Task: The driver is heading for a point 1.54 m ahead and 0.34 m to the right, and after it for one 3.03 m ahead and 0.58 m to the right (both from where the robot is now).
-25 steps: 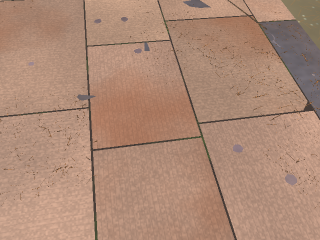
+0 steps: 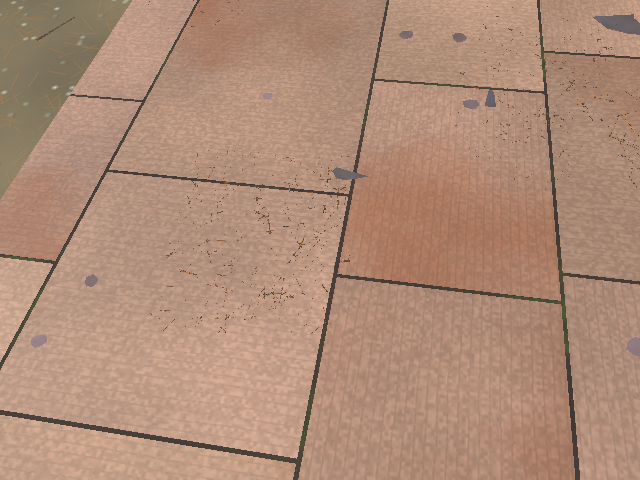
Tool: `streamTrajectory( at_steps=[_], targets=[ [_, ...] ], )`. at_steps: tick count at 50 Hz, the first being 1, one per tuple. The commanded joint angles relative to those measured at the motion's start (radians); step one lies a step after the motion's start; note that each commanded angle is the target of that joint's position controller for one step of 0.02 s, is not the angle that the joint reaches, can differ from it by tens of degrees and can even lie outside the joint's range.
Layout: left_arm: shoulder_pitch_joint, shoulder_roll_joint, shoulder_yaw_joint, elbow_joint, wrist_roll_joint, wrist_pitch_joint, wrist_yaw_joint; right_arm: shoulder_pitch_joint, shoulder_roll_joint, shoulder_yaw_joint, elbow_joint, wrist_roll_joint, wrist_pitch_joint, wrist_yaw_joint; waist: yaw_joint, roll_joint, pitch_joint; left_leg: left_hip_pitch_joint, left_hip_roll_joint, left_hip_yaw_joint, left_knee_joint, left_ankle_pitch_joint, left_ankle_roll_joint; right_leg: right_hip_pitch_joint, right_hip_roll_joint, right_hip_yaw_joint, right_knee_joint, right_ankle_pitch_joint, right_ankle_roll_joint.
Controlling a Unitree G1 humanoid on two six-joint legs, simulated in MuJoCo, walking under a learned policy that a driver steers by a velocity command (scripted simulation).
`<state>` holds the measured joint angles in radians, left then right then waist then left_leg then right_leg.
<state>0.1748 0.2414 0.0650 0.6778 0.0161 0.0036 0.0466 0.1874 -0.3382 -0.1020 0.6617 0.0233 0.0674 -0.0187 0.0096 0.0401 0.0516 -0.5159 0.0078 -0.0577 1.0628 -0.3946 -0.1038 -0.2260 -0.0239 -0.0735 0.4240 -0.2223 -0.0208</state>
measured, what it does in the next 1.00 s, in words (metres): walks ahead, turning right: left foot, then right foot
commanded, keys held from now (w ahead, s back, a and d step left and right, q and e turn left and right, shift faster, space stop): no key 0.04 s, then e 0.34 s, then w+e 0.62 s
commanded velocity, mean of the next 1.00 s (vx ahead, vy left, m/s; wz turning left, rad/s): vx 0.20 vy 0.00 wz -0.30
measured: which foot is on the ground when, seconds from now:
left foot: up 0.00-0.14, down 0.16-0.66, up 0.68-1.00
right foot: down 0.00-0.16, up 0.18-0.64, down 0.66-1.00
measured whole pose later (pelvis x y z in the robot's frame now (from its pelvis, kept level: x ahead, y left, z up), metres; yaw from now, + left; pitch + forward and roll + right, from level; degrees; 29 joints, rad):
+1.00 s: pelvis +0.15 -0.05 +0.00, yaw -23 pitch +2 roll +1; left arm 0.42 0.28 0.05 0.73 -0.03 -0.04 0.03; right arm 0.01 -0.29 -0.06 0.67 0.01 -0.10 0.05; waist 0.07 0.05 0.04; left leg -0.64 0.02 -0.05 0.58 0.04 -0.05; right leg 0.01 0.04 0.12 0.29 -0.33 -0.06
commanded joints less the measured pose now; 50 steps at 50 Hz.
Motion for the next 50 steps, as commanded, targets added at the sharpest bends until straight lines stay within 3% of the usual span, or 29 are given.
streamTrajectory(
  at_steps=[1, 3, 5, 7, 8, 9, 10, 11, 13, 16, 18, 19, 21, 23, 26, 28, 30, 32, 33, 34, 35, 36, 37, 38, 39, 42, 45, 48, 50],
  targets=[
    [-0.010, 0.204, 0.057, -0.059, -0.006, -0.003, 0.002, -0.090, -0.033, 0.008, -0.121, -0.008, -0.019, 0.015, 0.038, -0.197, -0.113, -0.022, 0.039, 0.035, -0.146, -0.034, 0.001, 0.162, -0.262, 0.169, -0.110, 0.308, -0.216],
    [-0.013, 0.219, 0.059, -0.051, -0.016, 0.000, -0.011, -0.073, -0.031, 0.012, -0.121, -0.011, -0.020, 0.019, 0.032, -0.211, -0.121, 0.083, 0.018, 0.069, -0.250, -0.058, 0.021, 0.117, -0.261, 0.155, -0.093, 0.361, -0.219],
    [-0.019, 0.208, 0.049, -0.036, -0.033, 0.000, -0.024, -0.027, -0.025, 0.013, -0.102, -0.015, -0.020, 0.018, 0.006, -0.207, -0.128, 0.182, -0.003, 0.079, -0.420, 0.009, 0.051, 0.103, -0.253, 0.163, -0.053, 0.381, -0.209],
    [-0.006, 0.134, 0.015, -0.006, -0.046, -0.008, -0.038, 0.061, -0.011, 0.018, -0.055, -0.026, -0.023, 0.017, -0.043, -0.156, -0.132, 0.429, -0.012, 0.077, -0.757, 0.284, 0.101, -0.005, -0.198, 0.126, 0.012, 0.298, -0.121],
    [0.044, 0.075, -0.009, 0.003, -0.013, -0.022, -0.052, 0.092, -0.059, 0.014, -0.052, -0.033, -0.026, 0.007, -0.015, -0.027, -0.189, 0.612, 0.122, -0.084, -0.745, 0.529, 0.125, -0.109, -0.129, 0.076, 0.099, 0.098, -0.024],
    [0.095, 0.036, -0.024, 0.000, 0.021, -0.031, -0.065, 0.007, -0.102, 0.019, -0.083, -0.053, -0.027, -0.003, 0.055, 0.178, -0.180, 0.562, 0.303, -0.218, -0.684, 0.718, 0.239, -0.183, -0.069, 0.033, 0.136, -0.239, 0.061],
    [0.032, 0.105, -0.010, -0.003, 0.001, -0.021, -0.053, -0.039, -0.040, 0.030, -0.087, -0.068, -0.040, 0.005, 0.004, 0.146, -0.175, 0.397, 0.300, -0.193, -0.707, 0.529, 0.321, -0.086, -0.077, 0.076, 0.165, -0.286, 0.086],
    [0.007, 0.137, -0.001, -0.007, -0.014, -0.014, -0.048, -0.096, -0.028, 0.035, -0.088, -0.068, -0.052, 0.011, 0.022, 0.122, -0.123, 0.371, 0.235, -0.139, -0.717, 0.401, 0.295, -0.078, -0.064, 0.067, 0.146, -0.190, 0.087],
    [-0.024, 0.168, 0.009, -0.003, -0.014, -0.001, -0.030, -0.093, -0.073, 0.019, -0.074, -0.054, -0.064, 0.005, -0.004, 0.155, -0.082, 0.390, 0.198, -0.103, -0.721, 0.333, 0.247, -0.124, -0.039, 0.060, 0.142, -0.069, 0.086],
    [0.012, 0.178, 0.019, -0.005, -0.030, 0.016, -0.030, -0.044, -0.082, 0.011, -0.059, -0.045, -0.063, -0.012, -0.027, 0.155, -0.074, 0.413, 0.283, -0.134, -0.708, 0.516, 0.314, -0.203, -0.029, 0.066, 0.356, -0.258, 0.082],
    [0.020, 0.173, 0.032, -0.008, -0.040, 0.029, -0.030, -0.022, -0.087, 0.004, -0.052, -0.041, -0.065, -0.020, -0.042, 0.103, -0.075, 0.436, 0.362, -0.164, -0.713, 0.639, 0.384, -0.309, -0.039, 0.109, 0.609, -0.394, 0.090],
    [0.031, 0.162, 0.035, -0.005, -0.044, 0.038, -0.028, -0.040, -0.080, 0.004, -0.052, -0.038, -0.066, -0.021, -0.032, 0.072, -0.068, 0.430, 0.367, -0.145, -0.720, 0.646, 0.391, -0.333, -0.042, 0.124, 0.661, -0.393, 0.096],
    [0.025, 0.144, 0.033, -0.010, -0.042, 0.049, -0.029, -0.046, -0.076, -0.002, -0.045, -0.029, -0.069, -0.020, -0.036, 0.045, -0.068, 0.436, 0.348, -0.118, -0.797, 0.281, 0.372, -0.369, -0.066, 0.111, 0.646, -0.298, 0.096],
    [-0.018, 0.132, 0.026, -0.033, -0.040, 0.044, -0.041, -0.051, -0.070, -0.003, -0.035, -0.021, -0.077, -0.018, -0.049, 0.062, -0.042, 0.428, 0.324, -0.101, -0.861, 0.021, 0.345, -0.369, -0.073, 0.083, 0.562, -0.232, 0.083],
    [-0.041, 0.114, 0.014, -0.057, -0.040, 0.027, -0.062, -0.044, -0.098, -0.015, -0.021, -0.018, -0.093, -0.007, -0.050, 0.058, -0.046, 0.427, 0.311, -0.032, -0.880, -0.005, 0.319, -0.286, -0.073, 0.050, 0.398, -0.221, 0.044],
    [-0.022, 0.123, 0.015, -0.056, -0.043, 0.018, -0.073, -0.041, -0.125, -0.024, -0.011, -0.006, -0.103, 0.009, -0.039, 0.060, -0.048, 0.401, 0.308, 0.007, -0.877, -0.015, 0.312, -0.205, -0.057, 0.014, 0.311, -0.218, 0.015],
    [0.033, 0.130, 0.019, -0.038, -0.045, 0.014, -0.078, -0.059, -0.137, -0.028, -0.002, 0.011, -0.106, 0.023, 0.002, 0.050, -0.048, 0.348, 0.301, 0.052, -0.838, -0.053, 0.288, -0.092, -0.035, -0.025, 0.197, -0.143, -0.016],
    [0.174, 0.156, 0.037, 0.023, -0.043, 0.012, -0.070, -0.071, -0.094, -0.015, 0.008, 0.012, -0.107, 0.029, 0.063, 0.006, -0.067, 0.211, 0.245, 0.151, -0.673, -0.085, 0.232, 0.132, 0.031, -0.070, 0.103, -0.104, -0.050],
    [0.304, 0.220, 0.065, 0.055, -0.050, 0.009, -0.059, -0.094, -0.031, 0.007, -0.002, -0.008, -0.112, 0.033, 0.115, -0.124, -0.094, 0.066, 0.170, 0.246, -0.376, -0.022, 0.170, 0.302, -0.030, 0.076, 0.041, -0.145, -0.110],
    [0.361, 0.382, 0.098, 0.028, -0.041, -0.013, -0.055, -0.183, 0.015, 0.024, -0.096, -0.032, -0.128, 0.029, 0.127, -0.387, -0.077, -0.308, -0.013, 0.238, 0.030, -0.215, 0.076, 0.403, -0.298, 0.696, -0.161, -0.349, -0.301],
    [0.315, 0.316, 0.072, -0.003, -0.034, -0.045, -0.067, -0.205, -0.045, 0.013, -0.102, -0.002, -0.154, 0.034, 0.127, -0.228, -0.085, -0.424, -0.002, 0.016, 0.163, -0.219, 0.091, 0.398, -0.369, 0.846, -0.262, -0.451, -0.377],
    [0.257, 0.257, 0.052, -0.014, -0.032, -0.063, -0.067, -0.184, -0.078, 0.007, -0.098, 0.024, -0.171, 0.048, 0.085, -0.213, -0.022, -0.459, 0.041, -0.009, 0.161, -0.114, 0.115, 0.366, -0.355, 0.760, -0.270, -0.416, -0.348],
    [0.213, 0.209, 0.037, -0.027, -0.035, -0.072, -0.067, -0.141, -0.098, 0.001, -0.069, 0.012, -0.181, 0.052, 0.052, -0.157, 0.011, -0.434, 0.071, -0.004, 0.124, -0.013, 0.125, 0.329, -0.308, 0.649, -0.249, -0.321, -0.304],
    [0.174, 0.194, 0.029, -0.034, -0.037, -0.069, -0.062, -0.131, -0.105, -0.002, -0.055, -0.017, -0.188, 0.049, 0.030, -0.113, 0.021, -0.399, 0.087, -0.003, 0.053, 0.064, 0.121, 0.292, -0.269, 0.561, -0.237, -0.188, -0.269],
    [0.156, 0.186, 0.022, -0.044, -0.031, -0.066, -0.055, -0.124, -0.104, -0.005, -0.047, -0.032, -0.189, 0.049, 0.014, -0.120, 0.014, -0.332, 0.092, 0.001, -0.005, 0.126, 0.111, 0.253, -0.229, 0.486, -0.241, -0.075, -0.244],
    [0.181, 0.208, 0.027, -0.043, -0.028, -0.067, -0.033, -0.148, -0.056, 0.009, -0.043, -0.033, -0.180, 0.050, 0.015, -0.103, -0.004, -0.256, 0.050, 0.035, -0.148, 0.274, 0.064, 0.212, -0.172, 0.364, -0.249, 0.166, -0.225],
    [0.213, 0.218, 0.032, -0.025, -0.033, -0.062, -0.017, -0.236, -0.012, 0.029, -0.062, -0.025, -0.178, 0.053, 0.042, -0.124, 0.018, -0.162, 0.005, 0.049, -0.370, 0.415, 0.043, 0.135, -0.119, 0.292, -0.240, 0.195, -0.189],
    [0.262, 0.226, 0.039, 0.001, -0.043, -0.057, -0.013, -0.324, -0.008, 0.035, -0.088, -0.013, -0.183, 0.066, 0.075, -0.144, 0.037, -0.101, -0.017, 0.045, -0.491, 0.466, 0.046, 0.112, -0.129, 0.316, -0.225, 0.170, -0.178],
    [0.270, 0.229, 0.043, 0.012, -0.052, -0.054, -0.010, -0.337, -0.025, 0.031, -0.098, -0.010, -0.190, 0.072, 0.069, -0.148, 0.039, -0.077, -0.015, 0.017, -0.546, 0.471, 0.063, 0.144, -0.154, 0.357, -0.195, 0.177, -0.167]
  ],
)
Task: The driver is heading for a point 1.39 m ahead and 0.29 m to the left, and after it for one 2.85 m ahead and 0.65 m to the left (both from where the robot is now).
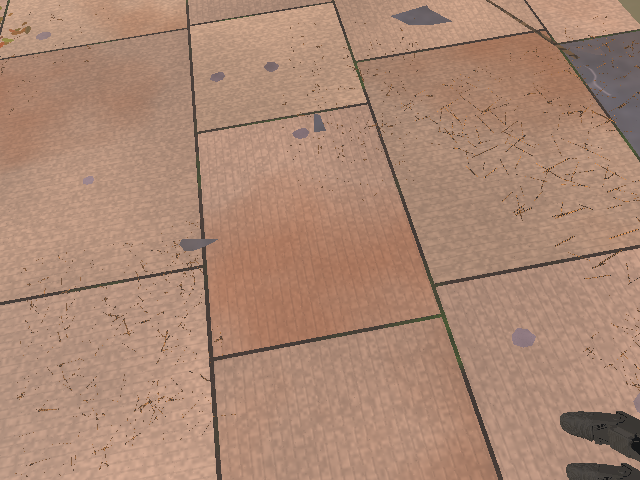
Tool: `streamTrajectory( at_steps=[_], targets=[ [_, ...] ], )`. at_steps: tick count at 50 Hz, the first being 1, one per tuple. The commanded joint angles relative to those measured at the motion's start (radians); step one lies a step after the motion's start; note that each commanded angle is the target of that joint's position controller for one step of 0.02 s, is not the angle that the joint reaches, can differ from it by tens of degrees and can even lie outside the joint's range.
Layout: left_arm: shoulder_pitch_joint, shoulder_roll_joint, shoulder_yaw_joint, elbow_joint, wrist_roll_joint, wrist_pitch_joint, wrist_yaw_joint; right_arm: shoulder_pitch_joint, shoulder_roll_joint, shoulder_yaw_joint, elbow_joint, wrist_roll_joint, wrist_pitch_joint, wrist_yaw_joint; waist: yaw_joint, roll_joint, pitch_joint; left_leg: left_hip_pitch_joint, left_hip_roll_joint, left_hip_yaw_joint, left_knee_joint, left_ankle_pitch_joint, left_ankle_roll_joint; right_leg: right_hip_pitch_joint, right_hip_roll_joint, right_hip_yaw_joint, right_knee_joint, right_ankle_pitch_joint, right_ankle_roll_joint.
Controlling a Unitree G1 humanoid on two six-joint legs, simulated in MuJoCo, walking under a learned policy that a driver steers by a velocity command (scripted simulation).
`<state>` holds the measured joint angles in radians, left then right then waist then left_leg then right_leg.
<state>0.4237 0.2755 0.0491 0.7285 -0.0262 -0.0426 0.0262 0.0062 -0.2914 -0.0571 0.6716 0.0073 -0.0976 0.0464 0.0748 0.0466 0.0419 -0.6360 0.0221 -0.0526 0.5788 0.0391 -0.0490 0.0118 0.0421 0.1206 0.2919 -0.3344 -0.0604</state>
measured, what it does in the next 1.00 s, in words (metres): walks ahead, turning left: left foot, then right foot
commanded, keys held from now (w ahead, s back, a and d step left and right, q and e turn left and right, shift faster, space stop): w+e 0.04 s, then w+q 0.42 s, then q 0.54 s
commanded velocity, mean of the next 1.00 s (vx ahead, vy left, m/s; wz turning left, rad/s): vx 0.33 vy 0.00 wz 0.28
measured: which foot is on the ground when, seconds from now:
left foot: up 0.00-0.10, down 0.12-0.56, up 0.58-0.98, down 1.00-1.00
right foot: down 0.00-0.14, up 0.16-0.54, down 0.56-1.00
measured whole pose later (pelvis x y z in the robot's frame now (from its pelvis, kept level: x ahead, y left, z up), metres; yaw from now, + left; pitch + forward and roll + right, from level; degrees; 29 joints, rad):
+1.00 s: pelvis +0.42 +0.02 -0.01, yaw +22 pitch +1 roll -2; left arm 0.16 0.32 0.08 0.73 -0.02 -0.01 0.01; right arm 0.14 -0.32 -0.07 0.58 0.01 0.07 0.02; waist 0.03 -0.01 0.06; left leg -0.36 0.03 0.02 0.58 -0.21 0.02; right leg -0.25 -0.10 -0.20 0.55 -0.28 0.03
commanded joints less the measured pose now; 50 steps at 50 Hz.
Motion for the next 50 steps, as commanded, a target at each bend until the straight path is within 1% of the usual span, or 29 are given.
streamTrajectory(
  at_steps=[1, 3, 4, 5, 6, 7, 8, 9, 10, 11, 12, 13, 15, 19, 24, 26, 27, 28, 29, 30, 31, 32, 33, 36, 39, 45, 48, 49, 50],
  targets=[
    [0.015, 0.198, 0.062, -0.035, -0.010, -0.005, 0.013, -0.144, -0.084, -0.019, -0.105, 0.007, -0.028, 0.008, -0.007, -0.161, 0.045, 0.061, -0.026, 0.000, -0.078, 0.029, 0.019, -0.071, -0.234, 0.181, -0.044, 0.310, -0.118],
    [0.000, 0.196, 0.066, -0.030, -0.002, 0.001, 0.015, -0.081, -0.105, -0.027, -0.086, 0.007, -0.034, 0.008, -0.036, -0.189, 0.019, 0.114, -0.025, 0.012, -0.086, -0.026, 0.046, -0.014, -0.257, 0.183, 0.004, 0.425, -0.102],
    [-0.005, 0.191, 0.065, -0.029, 0.007, 0.004, 0.013, -0.021, -0.123, -0.037, -0.068, 0.005, -0.035, 0.005, -0.058, -0.209, -0.023, 0.192, -0.043, 0.042, -0.087, -0.060, 0.069, 0.013, -0.246, 0.163, 0.071, 0.593, -0.091],
    [-0.013, 0.177, 0.059, -0.030, 0.014, 0.007, 0.008, 0.087, -0.153, -0.054, -0.038, 0.003, -0.033, -0.003, -0.115, -0.206, -0.102, 0.346, -0.068, 0.084, -0.111, -0.058, 0.103, 0.013, -0.200, 0.115, 0.219, 0.763, -0.068],
    [-0.016, 0.146, 0.044, -0.041, 0.024, 0.009, 0.005, 0.232, -0.180, -0.062, -0.014, -0.007, -0.028, -0.009, -0.183, -0.189, -0.228, 0.607, -0.001, 0.031, -0.055, -0.063, 0.157, -0.105, -0.155, 0.084, 0.438, 0.722, -0.038],
    [0.114, 0.044, 0.016, -0.055, 0.029, 0.003, 0.003, 0.366, -0.261, -0.076, 0.007, -0.030, -0.025, -0.011, -0.146, 0.070, -0.409, 0.983, 0.247, -0.404, -0.058, -0.184, 0.316, -0.435, -0.017, 0.048, 0.833, 0.272, 0.030],
    [0.165, 0.053, 0.007, -0.044, -0.004, -0.013, -0.003, 0.412, -0.222, -0.069, 0.049, -0.011, -0.027, 0.008, -0.136, 0.293, -0.473, 1.072, 0.350, -0.814, -0.275, -0.389, 0.409, -0.631, 0.077, 0.088, 1.041, -0.229, 0.057],
    [0.061, 0.141, 0.025, -0.055, -0.021, -0.023, -0.009, 0.325, -0.155, -0.050, 0.039, 0.014, -0.024, 0.005, -0.141, 0.165, -0.289, 0.949, 0.325, -0.726, -0.310, -0.505, 0.369, -0.735, -0.002, 0.083, 1.114, -0.186, 0.049],
    [-0.069, 0.164, 0.024, -0.082, -0.015, -0.033, -0.013, 0.267, -0.121, -0.039, 0.025, 0.014, -0.015, -0.002, -0.146, 0.052, -0.175, 0.793, 0.277, -0.568, -0.314, -0.457, 0.333, -0.732, -0.054, 0.039, 1.078, -0.104, 0.036],
    [-0.146, 0.153, 0.022, -0.102, 0.006, -0.046, -0.013, 0.226, -0.114, -0.034, 0.022, 0.003, -0.008, -0.006, -0.121, -0.025, -0.091, 0.643, 0.235, -0.468, -0.331, -0.339, 0.318, -0.714, -0.090, 0.009, 1.003, -0.048, 0.031],
    [-0.168, 0.149, 0.026, -0.109, 0.025, -0.052, -0.013, 0.207, -0.102, -0.028, 0.018, -0.006, -0.007, -0.009, -0.097, -0.028, -0.064, 0.560, 0.196, -0.408, -0.348, -0.239, 0.307, -0.671, -0.121, 0.007, 0.925, -0.006, 0.030],
    [-0.155, 0.133, 0.023, -0.110, 0.029, -0.054, -0.017, 0.203, -0.100, -0.025, 0.016, -0.011, -0.005, -0.014, -0.075, -0.001, -0.062, 0.517, 0.172, -0.382, -0.366, -0.181, 0.310, -0.634, -0.130, 0.002, 0.884, 0.012, 0.035],
    [-0.138, 0.098, 0.011, -0.112, 0.037, -0.053, -0.020, 0.219, -0.104, -0.026, 0.025, 0.002, -0.007, -0.024, -0.057, 0.031, -0.061, 0.469, 0.156, -0.331, -0.390, -0.110, 0.332, -0.612, -0.136, -0.024, 0.777, 0.005, 0.059],
    [-0.284, 0.052, -0.018, -0.155, 0.043, -0.060, -0.026, 0.252, -0.158, -0.042, 0.039, 0.018, 0.004, -0.045, -0.096, 0.024, -0.018, 0.347, 0.105, -0.217, -0.407, -0.096, 0.303, -0.523, -0.106, -0.066, 0.459, 0.195, 0.102],
    [-0.397, 0.095, -0.002, -0.184, 0.022, -0.074, -0.036, 0.346, -0.174, -0.047, 0.060, 0.029, 0.032, -0.054, -0.133, 0.032, -0.022, 0.385, 0.109, -0.272, -0.314, -0.136, 0.244, -0.407, -0.045, -0.045, 0.245, 0.344, 0.114],
    [-0.361, 0.121, 0.017, -0.180, 0.029, -0.079, -0.033, 0.340, -0.172, -0.049, 0.056, 0.024, 0.050, -0.061, -0.097, 0.050, -0.046, 0.424, 0.093, -0.301, -0.202, -0.059, 0.200, -0.330, -0.028, -0.050, 0.179, 0.324, 0.089],
    [-0.312, 0.131, 0.026, -0.169, 0.036, -0.081, -0.030, 0.329, -0.150, -0.045, 0.046, 0.023, 0.056, -0.064, -0.064, 0.049, -0.075, 0.412, 0.056, -0.289, -0.120, -0.026, 0.166, -0.239, -0.039, -0.060, 0.134, 0.362, 0.066],
    [-0.236, 0.167, 0.039, -0.167, 0.048, -0.083, -0.023, 0.323, -0.107, -0.032, 0.027, 0.013, 0.054, -0.063, -0.026, 0.019, -0.152, 0.360, -0.001, -0.253, 0.038, -0.068, 0.123, -0.087, -0.125, -0.007, 0.130, 0.441, 0.021],
    [-0.126, 0.236, 0.053, -0.168, 0.062, -0.071, -0.012, 0.376, -0.032, -0.009, 0.001, -0.015, 0.051, -0.064, -0.016, -0.191, -0.294, 0.183, -0.087, -0.145, 0.348, -0.498, 0.062, 0.169, -0.368, 0.191, 0.205, 0.771, -0.067],
    [-0.105, 0.243, 0.058, -0.145, 0.056, -0.045, -0.022, 0.513, -0.049, -0.002, -0.009, 0.014, 0.049, -0.065, -0.067, -0.429, -0.406, -0.013, -0.114, -0.082, 0.586, -0.763, 0.029, 0.285, -0.545, 0.502, 0.160, 0.716, -0.219],
    [-0.142, 0.164, 0.042, -0.163, 0.046, -0.033, -0.026, 0.492, -0.133, -0.027, 0.017, 0.027, 0.065, -0.072, -0.054, -0.271, -0.326, -0.065, -0.052, -0.105, 0.697, -0.683, 0.000, 0.200, -0.485, 0.467, 0.124, 0.590, -0.204],
    [-0.181, 0.114, 0.028, -0.170, 0.042, -0.025, -0.024, 0.398, -0.160, -0.038, 0.001, 0.026, 0.081, -0.075, -0.038, -0.192, -0.240, -0.088, -0.031, -0.073, 0.733, -0.617, -0.015, 0.117, -0.433, 0.312, 0.122, 0.582, -0.169],
    [-0.236, 0.095, 0.019, -0.167, 0.042, -0.019, -0.025, 0.362, -0.153, -0.043, -0.005, 0.020, 0.100, -0.079, -0.056, -0.140, -0.185, -0.064, -0.003, -0.055, 0.718, -0.577, -0.031, 0.016, -0.382, 0.202, 0.108, 0.636, -0.153],
    [-0.311, 0.115, 0.029, -0.138, 0.055, -0.016, -0.022, 0.345, -0.092, -0.036, -0.030, 0.015, 0.137, -0.079, -0.102, -0.196, -0.106, 0.059, 0.023, 0.004, 0.599, -0.485, -0.050, -0.199, -0.308, 0.021, 0.025, 0.627, -0.152],
    [-0.323, 0.142, 0.043, -0.116, 0.046, -0.012, -0.009, 0.283, -0.065, -0.026, -0.066, 0.007, 0.145, -0.069, -0.093, -0.183, -0.127, 0.094, 0.042, 0.016, 0.442, -0.403, -0.046, -0.186, -0.335, -0.041, 0.002, 0.628, -0.175],
    [-0.332, 0.197, 0.064, -0.085, 0.015, 0.011, -0.011, 0.183, -0.101, -0.033, -0.126, 0.007, 0.159, -0.032, -0.071, -0.179, -0.127, 0.231, 0.038, 0.065, 0.186, -0.315, 0.011, -0.181, -0.369, -0.119, 0.020, 0.482, -0.150],
    [-0.330, 0.206, 0.069, -0.067, -0.009, 0.017, -0.016, 0.191, -0.111, -0.046, -0.138, 0.006, 0.163, -0.023, -0.094, -0.164, -0.117, 0.334, 0.003, 0.109, -0.018, -0.241, 0.065, -0.175, -0.358, -0.156, 0.121, 0.398, -0.089],
    [-0.289, 0.181, 0.064, -0.048, -0.008, 0.018, -0.018, 0.218, -0.133, -0.059, -0.130, 0.003, 0.161, -0.029, -0.097, -0.125, -0.124, 0.426, -0.019, 0.098, -0.097, -0.156, 0.094, -0.216, -0.318, -0.196, 0.203, 0.323, -0.039],
    [-0.232, 0.136, 0.052, -0.036, 0.022, 0.021, -0.022, 0.266, -0.220, -0.086, -0.130, 0.005, 0.156, -0.045, -0.094, 0.057, -0.148, 0.588, 0.096, -0.078, -0.170, 0.154, 0.153, -0.357, -0.230, -0.284, 0.420, 0.143, 0.048]
  ],
)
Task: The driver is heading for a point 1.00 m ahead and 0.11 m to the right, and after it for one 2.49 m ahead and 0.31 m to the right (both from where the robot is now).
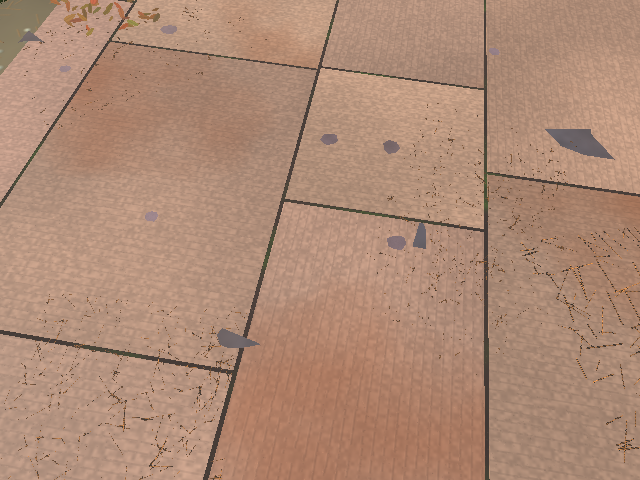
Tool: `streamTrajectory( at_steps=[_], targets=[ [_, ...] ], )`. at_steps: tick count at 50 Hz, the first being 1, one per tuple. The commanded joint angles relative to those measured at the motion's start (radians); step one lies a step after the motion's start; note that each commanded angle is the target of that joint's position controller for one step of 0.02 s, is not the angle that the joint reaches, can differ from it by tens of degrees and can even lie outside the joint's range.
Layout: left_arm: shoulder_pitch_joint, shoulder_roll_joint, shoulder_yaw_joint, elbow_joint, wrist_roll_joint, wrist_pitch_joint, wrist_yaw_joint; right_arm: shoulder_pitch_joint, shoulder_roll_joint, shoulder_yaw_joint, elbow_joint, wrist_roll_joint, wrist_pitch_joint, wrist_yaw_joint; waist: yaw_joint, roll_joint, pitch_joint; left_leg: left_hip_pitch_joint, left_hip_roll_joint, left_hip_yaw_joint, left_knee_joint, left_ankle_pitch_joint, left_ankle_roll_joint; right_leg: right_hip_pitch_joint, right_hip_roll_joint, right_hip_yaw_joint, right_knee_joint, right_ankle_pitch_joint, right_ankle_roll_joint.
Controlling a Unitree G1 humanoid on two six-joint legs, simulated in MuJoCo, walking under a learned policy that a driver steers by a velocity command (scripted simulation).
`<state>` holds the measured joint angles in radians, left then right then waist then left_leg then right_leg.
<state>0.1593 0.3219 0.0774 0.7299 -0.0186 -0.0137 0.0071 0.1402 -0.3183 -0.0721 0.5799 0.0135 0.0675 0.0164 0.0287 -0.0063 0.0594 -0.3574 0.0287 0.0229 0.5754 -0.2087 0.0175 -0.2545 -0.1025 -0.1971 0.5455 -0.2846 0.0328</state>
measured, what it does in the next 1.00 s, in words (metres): walks ahead: right foot, then right foot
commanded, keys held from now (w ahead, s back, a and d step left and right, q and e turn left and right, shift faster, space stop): q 0.18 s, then e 0.32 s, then w+e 0.50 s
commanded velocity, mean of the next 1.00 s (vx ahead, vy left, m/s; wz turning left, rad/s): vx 0.16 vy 0.00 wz -0.11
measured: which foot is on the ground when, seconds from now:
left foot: down 0.00-0.96, up 0.98-1.00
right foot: down 0.00-0.00, up 0.02-0.38, down 0.40-0.62, up 0.64-0.94, down 0.96-1.00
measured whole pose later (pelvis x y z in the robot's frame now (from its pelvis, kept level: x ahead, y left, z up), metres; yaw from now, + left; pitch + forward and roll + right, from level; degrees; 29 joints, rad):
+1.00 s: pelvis +0.14 -0.09 -0.01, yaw -12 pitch +2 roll +1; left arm 0.14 0.30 0.05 0.59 -0.03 -0.02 -0.03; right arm 0.34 -0.33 -0.09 0.76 0.00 -0.05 0.00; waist -0.06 0.02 0.01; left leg -0.19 0.13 0.10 0.79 -0.47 -0.05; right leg -0.45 -0.01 -0.05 0.68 -0.27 -0.06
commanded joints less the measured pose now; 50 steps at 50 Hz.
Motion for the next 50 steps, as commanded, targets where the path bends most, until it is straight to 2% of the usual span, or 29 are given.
streamTrajectory(
  at_steps=[1, 2, 3, 5, 8, 12, 16, 18, 19, 20, 21, 22, 24, 25, 27, 29, 31, 32, 33, 35, 37, 39, 41, 44, 46, 47, 48, 49, 50],
  targets=[
    [0.022, 0.050, 0.003, -0.093, 0.058, -0.005, -0.001, 0.118, -0.296, -0.083, -0.077, -0.022, -0.016, -0.029, -0.029, 0.361, -0.167, 0.408, 0.347, -0.536, -0.185, 0.620, 0.302, -0.389, 0.072, 0.033, 0.467, -0.395, 0.053],
    [-0.067, 0.101, 0.018, -0.100, 0.042, -0.003, 0.007, 0.153, -0.241, -0.070, -0.073, -0.039, -0.038, -0.018, -0.115, 0.223, -0.237, 0.366, 0.359, -0.556, -0.215, 0.569, 0.376, -0.419, 0.092, 0.217, 0.630, -0.420, 0.053],
    [-0.081, 0.116, 0.024, -0.103, 0.017, 0.003, 0.011, 0.122, -0.217, -0.058, -0.062, -0.037, -0.056, -0.016, -0.088, 0.173, -0.197, 0.333, 0.306, -0.461, -0.216, 0.515, 0.330, -0.433, 0.074, 0.249, 0.667, -0.342, 0.037],
    [-0.060, 0.123, 0.031, -0.079, 0.028, 0.011, 0.028, 0.029, -0.165, -0.043, -0.065, -0.003, -0.059, -0.025, -0.044, 0.110, -0.158, 0.281, 0.221, -0.369, -0.208, 0.418, 0.234, -0.429, 0.051, 0.267, 0.601, -0.200, 0.032],
    [-0.024, 0.099, 0.028, -0.065, 0.026, 0.011, 0.024, -0.012, -0.157, -0.034, -0.076, -0.015, -0.046, -0.039, -0.012, 0.126, -0.186, 0.212, 0.168, -0.324, -0.209, 0.461, 0.224, -0.324, 0.090, 0.253, 0.559, -0.104, 0.052],
    [-0.018, 0.057, 0.006, -0.046, 0.018, 0.018, 0.016, -0.016, -0.127, -0.022, -0.062, -0.019, -0.043, -0.048, -0.030, 0.131, -0.208, 0.219, 0.160, -0.299, -0.200, 0.360, 0.216, -0.234, 0.075, 0.245, 0.357, -0.059, 0.063],
    [-0.026, 0.040, -0.008, -0.046, 0.013, 0.020, -0.002, -0.010, -0.065, 0.010, -0.015, -0.040, -0.049, -0.031, -0.054, 0.157, -0.172, 0.124, 0.159, -0.292, -0.219, 0.174, 0.208, -0.055, 0.051, 0.228, 0.166, -0.051, 0.044],
    [0.000, 0.033, -0.012, -0.036, 0.013, 0.015, -0.009, -0.031, -0.059, 0.019, 0.008, -0.037, -0.055, -0.021, -0.023, 0.140, -0.130, 0.075, 0.139, -0.278, -0.210, 0.049, 0.176, 0.045, 0.069, 0.202, -0.019, 0.053, 0.020],
    [-0.004, 0.045, -0.012, -0.039, 0.023, 0.013, -0.011, -0.003, -0.056, 0.021, 0.027, -0.036, -0.061, -0.019, -0.021, 0.116, -0.105, 0.063, 0.114, -0.266, -0.204, 0.001, 0.136, 0.078, 0.070, 0.210, -0.117, 0.140, 0.003],
    [-0.012, 0.093, -0.006, -0.055, 0.034, 0.011, -0.007, 0.025, -0.067, 0.018, 0.036, -0.043, -0.069, -0.021, -0.040, 0.069, -0.098, 0.056, 0.076, -0.244, -0.162, -0.045, 0.087, 0.093, 0.018, 0.282, -0.115, 0.284, -0.020],
    [-0.026, 0.169, 0.007, -0.072, 0.030, 0.011, -0.001, 0.076, -0.089, 0.009, 0.040, -0.053, -0.075, -0.022, -0.093, -0.044, -0.094, 0.045, 0.006, -0.182, -0.103, -0.106, 0.045, 0.074, -0.049, 0.356, -0.089, 0.401, -0.066],
    [-0.034, 0.175, 0.017, -0.055, 0.016, 0.011, -0.004, 0.048, -0.072, 0.008, 0.034, -0.054, -0.076, -0.031, -0.091, -0.158, -0.083, 0.101, -0.053, -0.082, -0.071, -0.095, 0.000, -0.039, -0.056, 0.412, -0.137, 0.231, -0.122],
    [-0.048, 0.120, 0.005, -0.067, 0.021, 0.005, -0.005, -0.017, -0.077, -0.002, 0.026, -0.042, -0.067, -0.050, -0.064, -0.174, -0.062, 0.147, -0.054, -0.050, -0.016, -0.049, -0.012, -0.107, -0.064, 0.472, -0.187, 0.138, -0.131],
    [-0.046, 0.124, 0.006, -0.074, 0.018, 0.002, -0.003, -0.017, -0.069, -0.005, 0.026, -0.038, -0.058, -0.055, -0.059, -0.180, -0.058, 0.147, -0.055, -0.046, -0.007, -0.044, -0.006, -0.111, -0.056, 0.481, -0.182, 0.148, -0.129],
    [-0.001, 0.111, 0.007, -0.071, 0.010, 0.004, 0.006, 0.000, -0.041, -0.006, 0.017, -0.038, -0.056, -0.051, -0.052, -0.162, -0.090, 0.145, -0.068, -0.025, -0.005, -0.201, 0.007, -0.112, -0.028, 0.491, -0.175, -0.122, -0.137],
    [0.020, 0.101, 0.006, -0.083, 0.005, 0.009, 0.013, 0.018, -0.038, -0.014, 0.016, -0.026, -0.073, -0.040, -0.057, -0.091, -0.041, 0.131, -0.035, -0.065, -0.059, -0.358, 0.040, -0.199, 0.018, 0.475, -0.146, -0.421, -0.130],
    [-0.053, 0.064, 0.000, -0.132, -0.003, 0.001, 0.019, 0.150, -0.083, -0.031, 0.048, -0.019, -0.101, -0.034, -0.117, 0.033, -0.023, 0.284, 0.117, -0.285, -0.225, -0.510, 0.121, -0.412, 0.100, 0.354, 0.075, -0.363, -0.080],
    [-0.092, 0.029, -0.009, -0.165, -0.010, -0.005, 0.015, 0.205, -0.151, -0.051, 0.073, -0.017, -0.113, -0.030, -0.125, 0.172, -0.024, 0.350, 0.305, -0.548, -0.371, -0.596, 0.211, -0.516, 0.130, 0.258, 0.301, -0.226, -0.057],
    [-0.120, 0.066, 0.001, -0.181, -0.006, -0.009, 0.014, 0.211, -0.140, -0.047, 0.074, -0.031, -0.127, -0.035, -0.129, 0.139, -0.004, 0.333, 0.385, -0.646, -0.407, -0.555, 0.270, -0.585, 0.069, 0.313, 0.495, -0.248, -0.055],
    [-0.036, 0.062, 0.006, -0.163, -0.015, -0.012, 0.000, 0.145, -0.100, -0.032, 0.063, -0.012, -0.140, -0.045, -0.067, 0.109, -0.009, 0.328, 0.351, -0.534, -0.406, -0.491, 0.245, -0.613, 0.025, 0.330, 0.596, -0.168, -0.051],
    [-0.046, 0.047, 0.001, -0.163, -0.009, -0.015, -0.015, 0.120, -0.102, -0.032, 0.070, -0.008, -0.141, -0.045, -0.072, 0.121, 0.001, 0.299, 0.278, -0.334, -0.430, -0.309, 0.184, -0.566, -0.001, 0.285, 0.530, -0.073, -0.034],
    [-0.068, 0.024, -0.009, -0.174, -0.004, -0.016, -0.030, 0.126, -0.115, -0.038, 0.078, -0.016, -0.144, -0.041, -0.086, 0.105, -0.021, 0.255, 0.228, -0.168, -0.424, -0.131, 0.157, -0.455, -0.001, 0.231, 0.426, 0.006, -0.017],
    [-0.084, 0.000, -0.022, -0.187, -0.004, -0.015, -0.043, 0.128, -0.141, -0.046, 0.089, -0.009, -0.145, -0.034, -0.093, 0.110, -0.034, 0.210, 0.208, -0.062, -0.411, -0.064, 0.144, -0.337, 0.008, 0.193, 0.297, 0.027, -0.014],
    [-0.083, 0.028, -0.018, -0.202, -0.008, -0.008, -0.050, 0.150, -0.183, -0.059, 0.110, 0.008, -0.138, -0.019, -0.091, 0.124, -0.037, 0.198, 0.241, -0.022, -0.380, -0.104, 0.136, -0.228, 0.033, 0.145, 0.178, 0.012, -0.035],
    [-0.028, 0.049, -0.005, -0.190, -0.006, -0.002, -0.051, 0.135, -0.184, -0.059, 0.117, 0.019, -0.128, -0.013, -0.047, 0.105, -0.035, 0.165, 0.255, 0.015, -0.302, -0.112, 0.111, -0.114, 0.070, 0.097, 0.082, 0.036, -0.074],
    [0.051, 0.078, 0.014, -0.164, -0.004, 0.002, -0.046, 0.138, -0.169, -0.052, 0.120, 0.014, -0.128, -0.012, -0.007, 0.083, -0.064, 0.115, 0.232, 0.065, -0.180, 0.001, 0.086, 0.019, 0.115, 0.070, 0.059, 0.025, -0.098],
    [0.202, 0.139, 0.050, -0.123, -0.013, 0.006, -0.037, 0.158, -0.118, -0.034, 0.123, -0.002, -0.131, -0.012, 0.062, 0.008, -0.142, 0.039, 0.174, 0.146, 0.082, 0.127, 0.043, 0.225, 0.135, 0.110, 0.028, 0.016, -0.137],
    [0.323, 0.276, 0.082, -0.115, -0.011, 0.007, -0.019, 0.130, -0.030, -0.005, 0.061, -0.041, -0.140, -0.015, 0.083, -0.278, -0.171, -0.297, 0.055, 0.190, 0.527, -0.221, -0.052, 0.433, -0.119, 0.588, -0.115, -0.071, -0.267],
    [0.309, 0.294, 0.070, -0.154, -0.006, -0.021, -0.030, 0.089, -0.043, 0.000, 0.011, -0.017, -0.169, -0.020, 0.081, -0.292, -0.265, -0.532, -0.058, -0.045, 0.739, -0.379, -0.065, 0.509, -0.250, 1.062, -0.328, -0.326, -0.413]
  ],
)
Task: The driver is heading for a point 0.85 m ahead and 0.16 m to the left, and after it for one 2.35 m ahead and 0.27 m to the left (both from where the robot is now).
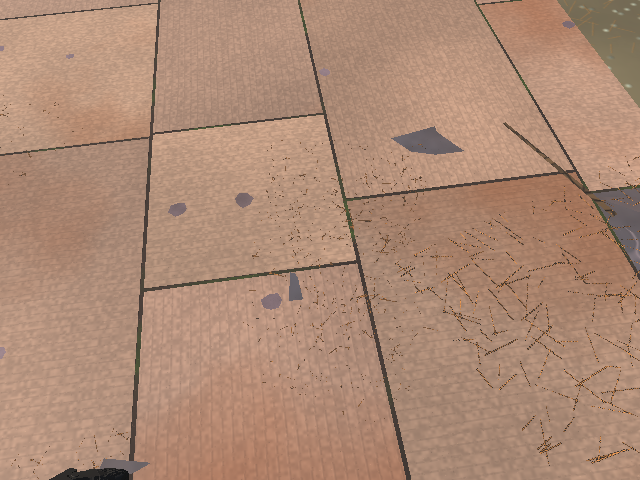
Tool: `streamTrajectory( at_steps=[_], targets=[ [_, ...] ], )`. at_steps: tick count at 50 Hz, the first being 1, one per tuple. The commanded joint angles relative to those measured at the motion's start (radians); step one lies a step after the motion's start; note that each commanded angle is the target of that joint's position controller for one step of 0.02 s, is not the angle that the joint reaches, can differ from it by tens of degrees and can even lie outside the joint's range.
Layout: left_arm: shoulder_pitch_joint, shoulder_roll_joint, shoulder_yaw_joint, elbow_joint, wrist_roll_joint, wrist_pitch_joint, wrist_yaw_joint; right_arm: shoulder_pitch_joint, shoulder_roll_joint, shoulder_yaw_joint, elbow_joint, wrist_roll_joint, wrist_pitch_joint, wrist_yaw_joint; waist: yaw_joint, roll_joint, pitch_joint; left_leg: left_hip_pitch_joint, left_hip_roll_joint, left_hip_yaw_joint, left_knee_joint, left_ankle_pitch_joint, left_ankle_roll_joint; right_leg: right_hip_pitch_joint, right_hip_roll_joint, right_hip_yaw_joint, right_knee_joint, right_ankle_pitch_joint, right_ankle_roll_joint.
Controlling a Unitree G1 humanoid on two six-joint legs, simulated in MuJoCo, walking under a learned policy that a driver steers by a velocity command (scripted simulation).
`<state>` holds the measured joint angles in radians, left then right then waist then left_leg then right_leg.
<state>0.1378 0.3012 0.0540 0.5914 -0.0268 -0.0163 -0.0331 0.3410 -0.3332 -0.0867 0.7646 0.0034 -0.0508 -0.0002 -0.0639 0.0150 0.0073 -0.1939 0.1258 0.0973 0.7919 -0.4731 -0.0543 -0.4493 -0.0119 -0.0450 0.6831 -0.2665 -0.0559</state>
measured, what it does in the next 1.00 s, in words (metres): walks ahead, turning left: left foot, then right foot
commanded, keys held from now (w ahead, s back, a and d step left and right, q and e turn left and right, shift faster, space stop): w+e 0.06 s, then w+q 0.94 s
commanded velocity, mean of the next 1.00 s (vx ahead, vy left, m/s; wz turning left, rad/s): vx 0.48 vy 0.00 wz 0.26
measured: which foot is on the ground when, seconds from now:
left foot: up 0.00-0.46, down 0.48-0.94, up 0.96-1.00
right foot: down 0.00-0.48, up 0.50-0.92, down 0.94-1.00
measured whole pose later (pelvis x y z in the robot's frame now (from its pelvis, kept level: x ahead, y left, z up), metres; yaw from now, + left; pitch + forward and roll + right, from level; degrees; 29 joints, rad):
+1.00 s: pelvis +0.58 -0.03 +0.00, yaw +20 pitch +2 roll +0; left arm 0.12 0.28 0.03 0.62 0.01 -0.11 -0.01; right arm 0.36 -0.31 -0.07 0.73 0.03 -0.03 -0.01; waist -0.06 0.03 0.01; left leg -0.26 -0.09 -0.20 0.96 -0.51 0.03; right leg -0.46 0.03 0.03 0.58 -0.16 -0.01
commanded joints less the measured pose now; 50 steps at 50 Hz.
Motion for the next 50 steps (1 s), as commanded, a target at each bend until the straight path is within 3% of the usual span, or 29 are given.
streamTrajectory(
  at_steps=[1, 2, 3, 4, 6, 9, 12, 18, 20, 22, 23, 24, 25, 26, 27, 28, 29, 30, 31, 34, 38, 40, 42, 44, 46, 47, 48, 49, 50],
  targets=[
    [0.297, 0.225, 0.068, -0.014, 0.006, -0.040, 0.003, -0.169, -0.106, -0.002, -0.180, 0.035, -0.071, 0.004, 0.182, -0.194, -0.129, -0.792, -0.091, -0.179, 0.576, -0.031, 0.035, 0.675, -0.351, 0.832, -0.488, -0.350, -0.307],
    [0.268, 0.175, 0.052, -0.013, 0.012, -0.050, 0.003, -0.172, -0.115, -0.002, -0.174, 0.035, -0.083, 0.008, 0.153, -0.167, -0.079, -0.770, -0.055, -0.177, 0.526, 0.063, 0.062, 0.595, -0.315, 0.713, -0.461, -0.263, -0.277],
    [0.207, 0.145, 0.043, -0.022, 0.015, -0.051, 0.005, -0.160, -0.108, -0.001, -0.154, 0.009, -0.087, 0.003, 0.114, -0.091, -0.047, -0.702, -0.021, -0.181, 0.449, 0.139, 0.064, 0.499, -0.270, 0.606, -0.440, -0.142, -0.241],
    [0.152, 0.115, 0.031, -0.027, 0.023, -0.050, 0.008, -0.135, -0.106, -0.004, -0.135, -0.010, -0.081, 0.005, 0.077, -0.096, -0.034, -0.627, 0.003, -0.181, 0.366, 0.199, 0.061, 0.421, -0.230, 0.500, -0.445, -0.028, -0.217],
    [0.114, 0.104, 0.023, -0.024, 0.035, -0.058, 0.018, -0.107, -0.085, 0.000, -0.100, -0.010, -0.059, 0.017, 0.051, -0.112, -0.034, -0.544, 0.001, -0.150, 0.310, 0.283, 0.042, 0.350, -0.195, 0.385, -0.475, 0.176, -0.202],
    [0.155, 0.118, 0.025, 0.022, 0.029, -0.070, 0.029, -0.165, -0.043, 0.016, -0.093, -0.007, -0.037, 0.019, 0.068, -0.067, -0.008, -0.550, -0.007, -0.129, 0.169, 0.419, 0.020, 0.346, -0.171, 0.241, -0.497, 0.378, -0.175],
    [0.188, 0.127, 0.024, 0.060, 0.029, -0.071, 0.038, -0.261, -0.009, 0.035, -0.105, 0.008, -0.041, 0.031, 0.108, -0.075, 0.025, -0.497, -0.034, -0.103, -0.041, 0.591, 0.034, 0.335, -0.137, 0.132, -0.529, 0.379, -0.123],
    [0.258, 0.145, 0.033, 0.134, 0.025, -0.066, 0.042, -0.405, 0.001, 0.046, -0.153, 0.025, -0.050, 0.070, 0.157, -0.049, 0.096, -0.516, -0.082, -0.102, -0.248, 0.618, 0.091, 0.487, -0.203, 0.059, -0.538, 0.391, -0.106],
    [0.257, 0.153, 0.037, 0.143, 0.024, -0.054, 0.048, -0.408, -0.004, 0.044, -0.166, 0.021, -0.054, 0.084, 0.144, -0.059, 0.077, -0.503, -0.111, -0.079, -0.271, 0.535, 0.120, 0.563, -0.219, 0.034, -0.470, 0.587, -0.094],
    [0.248, 0.175, 0.042, 0.137, 0.028, -0.038, 0.061, -0.349, -0.034, 0.029, -0.161, 0.014, -0.049, 0.085, 0.105, -0.106, -0.004, -0.398, -0.175, -0.017, -0.250, 0.419, 0.156, 0.623, -0.215, 0.007, -0.325, 0.992, -0.070],
    [0.242, 0.186, 0.043, 0.132, 0.033, -0.027, 0.069, -0.261, -0.069, 0.011, -0.145, 0.013, -0.044, 0.081, 0.058, -0.124, -0.069, -0.294, -0.212, 0.007, -0.242, 0.368, 0.180, 0.635, -0.204, -0.008, -0.188, 1.156, -0.057],
    [0.219, 0.192, 0.042, 0.122, 0.032, -0.020, 0.075, -0.118, -0.111, -0.011, -0.121, 0.016, -0.041, 0.069, -0.026, -0.111, -0.145, -0.068, -0.224, -0.005, -0.290, 0.421, 0.218, 0.536, -0.179, -0.039, 0.019, 1.165, -0.030],
    [0.227, 0.165, 0.027, 0.095, 0.052, -0.030, 0.080, 0.050, -0.181, -0.032, -0.101, 0.013, -0.029, 0.051, -0.088, -0.010, -0.270, 0.278, -0.055, -0.249, -0.263, 0.468, 0.289, 0.274, -0.142, -0.049, 0.327, 0.827, 0.003],
    [0.361, 0.026, -0.015, 0.075, 0.063, -0.054, 0.052, 0.065, -0.229, -0.041, -0.097, 0.023, -0.036, 0.054, 0.022, 0.237, -0.391, 0.644, 0.196, -0.813, -0.316, 0.259, 0.499, -0.182, 0.086, 0.050, 0.687, -0.252, 0.078],
    [0.246, 0.123, -0.002, 0.069, 0.030, -0.090, 0.035, 0.093, -0.135, -0.023, -0.092, 0.029, -0.029, 0.044, -0.065, 0.111, -0.405, 0.654, 0.177, -0.883, -0.436, 0.143, 0.463, -0.285, 0.065, 0.189, 0.757, -0.271, 0.058],
    [0.136, 0.150, 0.005, 0.022, -0.009, -0.112, 0.024, 0.037, -0.120, -0.017, -0.104, 0.021, -0.025, 0.034, -0.062, 0.073, -0.240, 0.527, 0.154, -0.738, -0.474, 0.169, 0.415, -0.350, 0.012, 0.191, 0.720, -0.182, 0.045],
    [0.094, 0.138, -0.002, 0.008, 0.002, -0.127, 0.026, -0.028, -0.112, -0.014, -0.119, 0.018, -0.023, 0.030, -0.022, -0.036, -0.145, 0.363, 0.117, -0.649, -0.497, 0.259, 0.389, -0.327, -0.028, 0.173, 0.632, -0.117, 0.038],
    [0.078, 0.135, 0.003, 0.006, 0.027, -0.129, 0.031, -0.080, -0.094, -0.008, -0.133, 0.014, -0.023, 0.027, 0.016, -0.070, -0.072, 0.229, 0.079, -0.582, -0.520, 0.373, 0.378, -0.285, -0.050, 0.160, 0.549, -0.087, 0.050],
    [0.101, 0.135, 0.007, 0.004, 0.037, -0.121, 0.032, -0.106, -0.083, -0.003, -0.147, 0.000, -0.023, 0.022, 0.055, -0.036, -0.054, 0.135, 0.054, -0.541, -0.548, 0.446, 0.381, -0.223, -0.067, 0.162, 0.519, -0.069, 0.062],
    [0.140, 0.102, -0.002, 0.009, 0.048, -0.090, 0.038, -0.129, -0.086, -0.004, -0.141, 0.008, -0.023, 0.011, 0.095, 0.010, -0.019, -0.037, 0.015, -0.444, -0.582, 0.562, 0.384, -0.164, -0.085, 0.120, 0.375, -0.053, 0.115],
    [-0.017, 0.044, -0.027, -0.030, 0.050, -0.089, 0.039, -0.092, -0.128, -0.018, -0.116, 0.020, -0.012, -0.008, 0.036, 0.036, 0.002, -0.177, -0.083, -0.330, -0.559, 0.493, 0.306, -0.044, -0.033, 0.078, 0.044, 0.244, 0.146],
    [-0.081, 0.053, -0.023, -0.041, 0.034, -0.095, 0.033, -0.037, -0.133, -0.020, -0.098, 0.024, -0.002, -0.012, 0.000, 0.050, -0.017, -0.154, -0.078, -0.362, -0.534, 0.419, 0.281, 0.011, 0.005, 0.083, -0.064, 0.347, 0.150],
    [-0.101, 0.080, -0.011, -0.049, 0.021, -0.101, 0.029, -0.013, -0.130, -0.020, -0.087, 0.031, 0.005, -0.014, -0.002, 0.069, -0.026, -0.086, -0.053, -0.427, -0.481, 0.345, 0.262, 0.024, 0.009, 0.119, -0.133, 0.332, 0.138],
    [-0.081, 0.111, 0.007, -0.046, 0.016, -0.107, 0.025, -0.013, -0.122, -0.020, -0.087, 0.028, 0.009, -0.015, 0.021, 0.091, -0.034, -0.018, -0.020, -0.498, -0.412, 0.308, 0.238, 0.050, 0.004, 0.142, -0.166, 0.258, 0.109],
    [0.031, 0.135, 0.029, -0.020, 0.018, -0.113, 0.029, -0.026, -0.090, -0.012, -0.095, 0.020, 0.012, -0.012, 0.088, 0.101, -0.065, -0.028, -0.047, -0.502, -0.296, 0.325, 0.197, 0.209, -0.003, 0.121, -0.216, 0.201, 0.057],
    [0.148, 0.176, 0.045, -0.012, 0.035, -0.118, 0.036, -0.021, -0.028, 0.010, -0.108, 0.010, 0.007, -0.005, 0.144, 0.035, -0.167, -0.097, -0.101, -0.441, -0.076, 0.271, 0.161, 0.410, -0.122, 0.223, -0.215, 0.141, -0.003],
    [0.244, 0.256, 0.063, -0.002, 0.055, -0.108, 0.040, 0.096, 0.052, 0.033, -0.128, 0.013, -0.002, -0.004, 0.116, -0.222, -0.301, -0.373, -0.242, -0.295, 0.264, -0.080, 0.090, 0.733, -0.354, 0.594, -0.269, 0.018, -0.133],
    [0.289, 0.243, 0.068, 0.031, 0.035, -0.097, 0.028, 0.131, -0.017, 0.028, -0.140, 0.041, -0.007, -0.004, 0.112, -0.364, -0.315, -0.586, -0.190, -0.263, 0.469, -0.128, 0.072, 0.770, -0.447, 0.918, -0.367, -0.297, -0.207],
    [0.236, 0.156, 0.048, 0.010, 0.031, -0.094, 0.030, 0.051, -0.100, 0.006, -0.128, 0.044, -0.001, -0.008, 0.143, -0.206, -0.182, -0.628, -0.140, -0.279, 0.544, -0.021, 0.062, 0.663, -0.392, 0.800, -0.400, -0.384, -0.166]
  ],
)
